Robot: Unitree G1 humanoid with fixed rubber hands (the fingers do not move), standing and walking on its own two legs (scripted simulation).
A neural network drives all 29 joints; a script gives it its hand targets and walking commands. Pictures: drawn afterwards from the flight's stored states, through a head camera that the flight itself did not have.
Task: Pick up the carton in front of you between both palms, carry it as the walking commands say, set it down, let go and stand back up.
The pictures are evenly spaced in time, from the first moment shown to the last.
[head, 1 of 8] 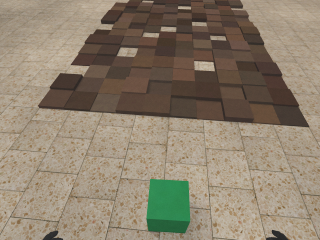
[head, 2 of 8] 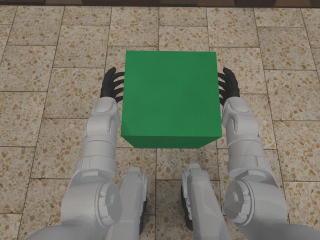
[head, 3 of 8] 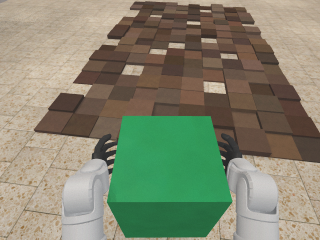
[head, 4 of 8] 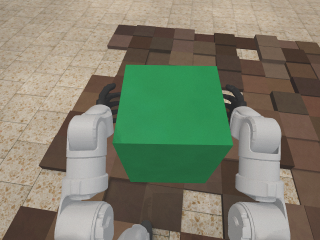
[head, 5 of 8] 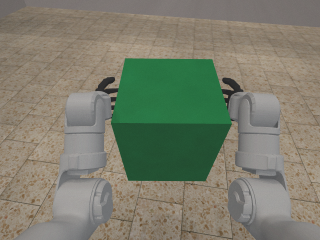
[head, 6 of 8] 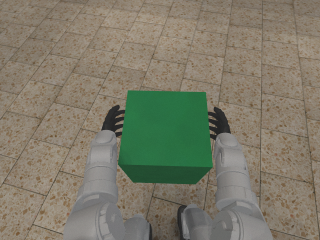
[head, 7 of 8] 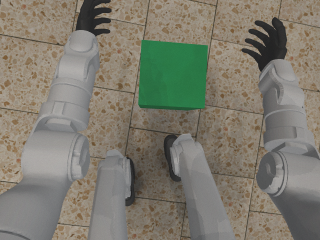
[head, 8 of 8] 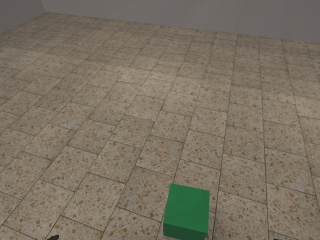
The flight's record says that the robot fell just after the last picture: no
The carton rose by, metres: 0.81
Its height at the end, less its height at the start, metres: +0.00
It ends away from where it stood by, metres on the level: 5.85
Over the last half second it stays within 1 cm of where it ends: yes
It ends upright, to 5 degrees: yes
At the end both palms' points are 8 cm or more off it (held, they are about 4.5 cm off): yes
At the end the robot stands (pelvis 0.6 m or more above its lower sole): yes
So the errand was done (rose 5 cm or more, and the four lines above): yes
